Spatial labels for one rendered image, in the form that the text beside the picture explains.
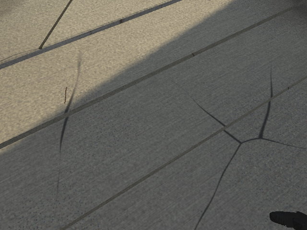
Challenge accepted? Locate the robot right hand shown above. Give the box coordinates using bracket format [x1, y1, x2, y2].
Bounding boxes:
[270, 211, 307, 230]

